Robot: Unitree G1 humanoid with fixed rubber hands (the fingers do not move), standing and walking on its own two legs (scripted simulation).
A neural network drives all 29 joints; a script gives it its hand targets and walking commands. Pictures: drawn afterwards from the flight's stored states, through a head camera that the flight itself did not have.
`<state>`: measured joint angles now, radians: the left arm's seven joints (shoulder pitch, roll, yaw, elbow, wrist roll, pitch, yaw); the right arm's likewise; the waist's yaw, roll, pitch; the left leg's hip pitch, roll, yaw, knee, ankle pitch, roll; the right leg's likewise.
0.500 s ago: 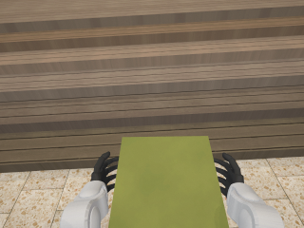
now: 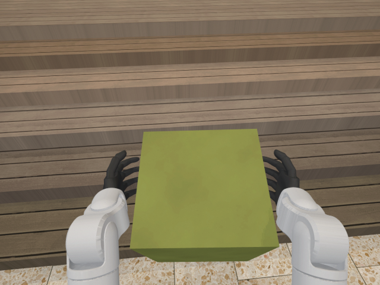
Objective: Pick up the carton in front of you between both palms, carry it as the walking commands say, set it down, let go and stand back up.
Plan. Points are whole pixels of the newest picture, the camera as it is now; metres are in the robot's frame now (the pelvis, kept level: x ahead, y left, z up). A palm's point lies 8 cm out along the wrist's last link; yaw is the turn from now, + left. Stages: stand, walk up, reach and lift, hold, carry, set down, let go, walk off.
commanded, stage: carry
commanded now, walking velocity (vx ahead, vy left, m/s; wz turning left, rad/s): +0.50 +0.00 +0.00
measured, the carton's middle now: (201, 203) +0.29 +0.00 +0.05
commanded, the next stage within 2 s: none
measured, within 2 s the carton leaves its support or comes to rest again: neither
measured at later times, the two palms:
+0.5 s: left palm (155, 87) +0.64 +0.12 +0.13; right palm (257, 87) +0.66 -0.18 +0.11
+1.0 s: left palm (165, 46) +0.87 +0.11 +0.15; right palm (253, 46) +0.85 -0.20 +0.16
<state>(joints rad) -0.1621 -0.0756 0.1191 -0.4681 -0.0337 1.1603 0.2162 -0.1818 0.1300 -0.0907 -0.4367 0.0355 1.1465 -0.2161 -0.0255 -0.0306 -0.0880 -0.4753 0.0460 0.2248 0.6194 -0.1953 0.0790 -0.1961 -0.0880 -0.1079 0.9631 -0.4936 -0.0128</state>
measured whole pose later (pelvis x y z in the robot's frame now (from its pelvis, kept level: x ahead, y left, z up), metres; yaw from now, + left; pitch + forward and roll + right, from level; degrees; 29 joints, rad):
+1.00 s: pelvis +0.52 -0.04 +0.03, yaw +1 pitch +6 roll -2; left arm -0.51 -0.15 0.30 -0.27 0.04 1.07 0.22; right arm -0.47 0.17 -0.26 -0.34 0.02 1.08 -0.23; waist -0.05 0.01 0.01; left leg -0.02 0.04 0.06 0.33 -0.32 0.03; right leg -0.95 0.01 -0.11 1.21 -0.49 -0.08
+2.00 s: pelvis +0.93 +0.03 +0.22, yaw +0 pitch +3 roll +0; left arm -0.52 -0.14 0.33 -0.20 0.05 1.09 0.20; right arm -0.53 0.16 -0.26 -0.18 0.01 1.08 -0.23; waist -0.06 -0.03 0.01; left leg -0.40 0.00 0.14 0.63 -0.29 0.08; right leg -0.87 -0.03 -0.01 1.62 -0.31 -0.08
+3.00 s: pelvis +1.49 +0.06 +0.38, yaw +1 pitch +2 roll +1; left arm -0.57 -0.10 0.38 -0.05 0.07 1.11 0.20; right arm -0.58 0.16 -0.26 -0.04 -0.03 1.13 -0.25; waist -0.10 -0.03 -0.03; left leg -0.67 0.02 0.19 0.92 -0.30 0.10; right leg -0.49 -0.02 0.08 1.50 -0.26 -0.04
